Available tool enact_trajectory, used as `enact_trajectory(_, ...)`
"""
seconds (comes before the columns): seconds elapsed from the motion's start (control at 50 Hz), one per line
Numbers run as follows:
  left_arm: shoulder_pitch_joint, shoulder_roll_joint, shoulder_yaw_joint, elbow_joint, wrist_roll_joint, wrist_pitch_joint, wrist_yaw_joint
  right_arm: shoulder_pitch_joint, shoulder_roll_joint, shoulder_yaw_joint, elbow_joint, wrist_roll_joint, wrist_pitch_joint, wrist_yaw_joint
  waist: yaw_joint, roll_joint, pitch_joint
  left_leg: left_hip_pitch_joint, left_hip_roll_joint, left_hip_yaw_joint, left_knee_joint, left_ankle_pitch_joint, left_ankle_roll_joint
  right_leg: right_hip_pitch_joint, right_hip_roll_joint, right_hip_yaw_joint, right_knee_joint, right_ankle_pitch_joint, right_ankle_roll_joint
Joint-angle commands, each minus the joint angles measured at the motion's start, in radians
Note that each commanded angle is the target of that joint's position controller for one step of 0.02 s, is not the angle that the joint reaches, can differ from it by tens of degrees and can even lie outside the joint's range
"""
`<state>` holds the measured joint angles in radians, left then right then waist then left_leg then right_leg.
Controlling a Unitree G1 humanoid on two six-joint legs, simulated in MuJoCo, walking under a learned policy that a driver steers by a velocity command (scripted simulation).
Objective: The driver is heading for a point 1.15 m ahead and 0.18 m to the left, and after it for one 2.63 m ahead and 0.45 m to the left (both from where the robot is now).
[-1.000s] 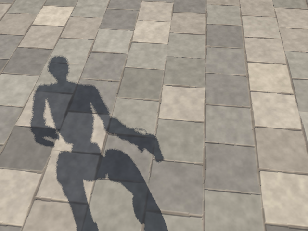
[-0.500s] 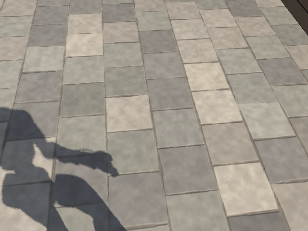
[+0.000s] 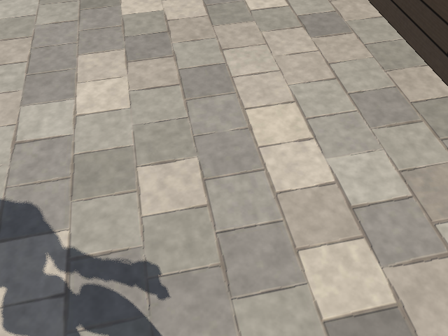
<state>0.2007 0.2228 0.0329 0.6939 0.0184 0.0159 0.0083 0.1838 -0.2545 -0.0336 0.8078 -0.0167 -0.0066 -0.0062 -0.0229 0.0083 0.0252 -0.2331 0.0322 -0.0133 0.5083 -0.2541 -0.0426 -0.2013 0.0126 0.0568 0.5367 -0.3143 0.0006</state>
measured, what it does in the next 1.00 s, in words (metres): walks ahead: right foot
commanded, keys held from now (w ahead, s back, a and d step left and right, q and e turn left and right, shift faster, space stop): no key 0.04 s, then w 0.96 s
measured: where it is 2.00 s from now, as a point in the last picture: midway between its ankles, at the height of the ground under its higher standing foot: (225, 215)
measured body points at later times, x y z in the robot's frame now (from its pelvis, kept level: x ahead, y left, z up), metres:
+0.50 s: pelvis +0.10 +0.04 +0.01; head +0.12 +0.06 +0.46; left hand +0.27 +0.30 -0.09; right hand +0.08 -0.23 -0.11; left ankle +0.03 +0.12 -0.73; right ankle +0.17 -0.13 -0.66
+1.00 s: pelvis +0.38 -0.02 +0.01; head +0.40 -0.03 +0.46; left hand +0.44 +0.25 -0.11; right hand +0.52 -0.30 -0.10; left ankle +0.45 +0.14 -0.66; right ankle +0.39 -0.11 -0.73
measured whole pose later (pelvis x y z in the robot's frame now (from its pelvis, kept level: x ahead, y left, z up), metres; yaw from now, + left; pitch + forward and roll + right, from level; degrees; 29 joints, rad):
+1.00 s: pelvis +0.38 -0.02 +0.01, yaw +0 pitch +0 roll -2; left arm 0.32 0.27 0.06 0.83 0.00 -0.10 -0.03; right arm 0.19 -0.31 -0.05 0.79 0.01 -0.07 -0.01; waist 0.04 0.05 0.03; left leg -0.64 0.13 -0.05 1.04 -0.21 0.00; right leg -0.15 0.09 -0.06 0.28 -0.14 -0.08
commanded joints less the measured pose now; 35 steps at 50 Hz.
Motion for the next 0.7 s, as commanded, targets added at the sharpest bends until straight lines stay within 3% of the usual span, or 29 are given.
enact_trajectory(0.02, -0.016, 0.122, 0.029, -0.057, 0.0, -0.018, 0.006, -0.018, -0.1, -0.026, -0.04, 0.002, -0.01, -0.009, 0.004, -0.058, -0.011, 0.036, 0.016, -0.015, -0.047, 0.107, 0.006, -0.061, -0.078, 0.089, -0.135, 0.125, -0.038)
enact_trajectory(0.04, -0.014, 0.12, 0.028, -0.054, -0.001, -0.019, 0.006, -0.015, -0.101, -0.026, -0.032, 0.003, -0.009, -0.01, 0.004, -0.051, -0.011, 0.037, 0.017, -0.015, -0.048, 0.11, 0.004, -0.06, -0.075, 0.088, -0.134, 0.126, -0.038)
enact_trajectory(0.08, 0.017, 0.14, 0.035, -0.039, -0.006, -0.014, 0.011, -0.001, -0.095, -0.026, -0.011, 0.009, -0.008, -0.015, 0.016, -0.069, -0.024, 0.01, -0.027, 0.039, 0.006, -0.052, 0.005, -0.051, -0.069, 0.101, -0.166, -0.126, -0.062)
enact_trajectory(0.12, 0.065, 0.195, 0.051, -0.031, -0.016, -0.008, 0.014, -0.029, -0.092, -0.028, -0.023, 0.02, -0.019, -0.015, 0.049, -0.153, 0.042, -0.135, -0.064, 0.086, 0.141, -0.184, 0.018, -0.061, -0.158, 0.255, -0.272, -0.45, -0.137)
enact_trajectory(0.16, 0.095, 0.213, 0.055, -0.018, -0.026, -0.021, 0.017, -0.064, -0.098, -0.032, -0.048, 0.037, -0.046, -0.007, 0.06, -0.201, 0.11, -0.232, -0.027, 0.04, 0.244, -0.204, 0.059, -0.074, -0.263, 0.416, -0.343, -0.506, -0.209)
enact_trajectory(0.18, 0.091, 0.204, 0.053, -0.013, -0.029, -0.031, 0.018, -0.057, -0.101, -0.035, -0.048, 0.044, -0.06, 0.0, 0.051, -0.211, 0.114, -0.261, -0.005, 0.018, 0.263, -0.229, 0.083, -0.052, -0.284, 0.434, -0.343, -0.46, -0.221)
enact_trajectory(0.22, 0.04, 0.186, 0.049, -0.02, -0.042, -0.038, 0.015, 0.0, -0.092, -0.034, -0.025, 0.053, -0.083, 0.019, 0.008, -0.188, 0.093, -0.169, 0.005, 0.024, 0.126, -0.218, 0.128, -0.055, -0.26, 0.359, -0.309, -0.352, -0.196)
enact_trajectory(0.24, -0.012, 0.18, 0.047, -0.031, -0.048, -0.035, 0.013, 0.081, -0.09, -0.037, 0.017, 0.05, -0.091, 0.026, -0.039, -0.159, 0.063, 0.01, -0.021, 0.054, 0.002, -0.077, 0.136, -0.132, -0.208, 0.277, -0.273, -0.284, -0.164)
enact_trajectory(0.26, -0.033, 0.154, 0.041, -0.037, -0.04, -0.036, 0.012, 0.166, -0.105, -0.047, 0.063, 0.038, -0.092, 0.029, -0.071, -0.12, 0.026, 0.165, -0.035, 0.04, -0.022, 0.009, 0.123, -0.202, -0.148, 0.196, -0.18, -0.203, -0.128)
enact_trajectory(0.28, -0.065, 0.089, 0.022, -0.061, -0.029, -0.043, 0.011, 0.272, -0.165, -0.062, 0.088, 0.029, -0.095, 0.025, -0.102, 0.035, -0.005, 0.278, 0.108, -0.181, -0.138, -0.124, 0.161, -0.314, -0.049, 0.058, 0.073, -0.133, -0.06)
enact_trajectory(0.3, -0.077, 0.088, 0.025, -0.113, -0.04, -0.061, 0.019, 0.342, -0.281, -0.087, 0.091, 0.025, -0.1, 0.035, -0.107, 0.298, -0.008, 0.359, 0.316, -0.607, -0.309, -0.283, 0.301, -0.51, 0.054, -0.042, 0.365, -0.213, -0.007)
enact_trajectory(0.32, -0.061, 0.151, 0.042, -0.106, -0.059, -0.077, 0.022, 0.299, -0.226, -0.067, 0.072, 0.014, -0.108, 0.035, -0.086, 0.217, 0.027, 0.338, 0.37, -0.712, -0.344, -0.34, 0.355, -0.606, 0.012, 0.045, 0.541, -0.28, -0.014)
enact_trajectory(0.34, -0.03, 0.158, 0.046, -0.086, -0.066, -0.09, 0.012, 0.244, -0.175, -0.052, 0.053, 0.019, -0.111, 0.028, -0.055, 0.145, 0.072, 0.333, 0.339, -0.615, -0.33, -0.336, 0.329, -0.658, -0.035, 0.064, 0.604, -0.182, -0.033)
enact_trajectory(0.36, -0.016, 0.15, 0.045, -0.065, -0.058, -0.098, 0.005, 0.214, -0.162, -0.048, 0.041, 0.02, -0.109, 0.024, -0.043, 0.103, 0.066, 0.336, 0.293, -0.515, -0.331, -0.293, 0.292, -0.669, -0.065, 0.043, 0.606, -0.088, -0.047)
enact_trajectory(0.4, -0.047, 0.144, 0.051, -0.062, -0.038, -0.105, -0.007, 0.197, -0.132, -0.032, 0.038, 0.018, -0.101, 0.022, -0.034, 0.078, 0.065, 0.313, 0.234, -0.363, -0.349, -0.09, 0.241, -0.642, -0.109, 0.021, 0.543, 0.049, -0.049)
enact_trajectory(0.42, -0.05, 0.13, 0.049, -0.061, -0.036, -0.103, -0.016, 0.211, -0.114, -0.025, 0.042, 0.016, -0.096, 0.022, -0.035, 0.09, 0.052, 0.303, 0.207, -0.3, -0.357, 0.01, 0.23, -0.612, -0.109, -0.001, 0.514, 0.092, -0.041)
enact_trajectory(0.48, -0.104, 0.093, 0.037, -0.079, -0.033, -0.096, -0.028, 0.244, -0.13, -0.023, 0.052, 0.02, -0.084, 0.012, -0.046, 0.073, 0.045, 0.289, 0.172, -0.174, -0.366, 0.249, 0.232, -0.588, -0.099, -0.051, 0.38, 0.18, -0.003)
enact_trajectory(0.54, -0.207, 0.064, 0.02, -0.113, -0.038, -0.102, -0.038, 0.259, -0.156, -0.025, 0.056, 0.019, -0.073, -0.001, -0.071, 0.076, 0.07, 0.219, 0.148, -0.096, -0.388, 0.281, 0.221, -0.502, -0.077, -0.08, 0.175, 0.309, 0.015)
enact_trajectory(0.64, -0.308, 0.089, 0.02, -0.149, -0.049, -0.113, -0.061, 0.302, -0.174, -0.031, 0.081, 0.035, -0.066, -0.004, -0.074, 0.085, 0.121, 0.248, 0.204, -0.08, -0.384, 0.303, 0.22, -0.435, -0.052, -0.079, 0.018, 0.357, -0.017)
enact_trajectory(0.68, -0.294, 0.116, 0.028, -0.15, -0.047, -0.118, -0.067, 0.291, -0.188, -0.039, 0.083, 0.037, -0.06, -0.005, -0.038, 0.092, 0.096, 0.309, 0.225, -0.07, -0.322, 0.472, 0.202, -0.39, -0.037, -0.081, -0.015, 0.307, -0.053)
enact_trajectory(0.7, -0.252, 0.138, 0.038, -0.14, -0.043, -0.117, -0.064, 0.282, -0.203, -0.045, 0.081, 0.035, -0.057, -0.007, -0.007, 0.108, 0.052, 0.334, 0.225, -0.06, -0.256, 0.652, 0.192, -0.317, -0.012, -0.097, -0.014, 0.275, -0.072)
